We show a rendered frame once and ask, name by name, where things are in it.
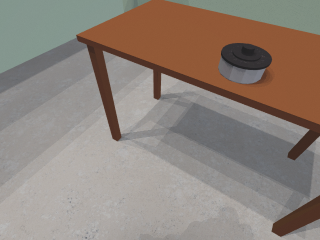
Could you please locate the knob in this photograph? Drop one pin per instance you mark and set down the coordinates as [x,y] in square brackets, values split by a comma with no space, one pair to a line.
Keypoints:
[248,48]

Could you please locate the lid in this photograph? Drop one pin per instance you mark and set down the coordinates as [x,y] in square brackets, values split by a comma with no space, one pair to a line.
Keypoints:
[258,60]

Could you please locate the pot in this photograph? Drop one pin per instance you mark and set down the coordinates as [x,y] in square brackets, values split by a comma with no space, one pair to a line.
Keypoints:
[239,75]

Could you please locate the table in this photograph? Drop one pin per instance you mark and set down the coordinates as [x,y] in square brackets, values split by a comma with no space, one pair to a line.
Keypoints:
[185,42]

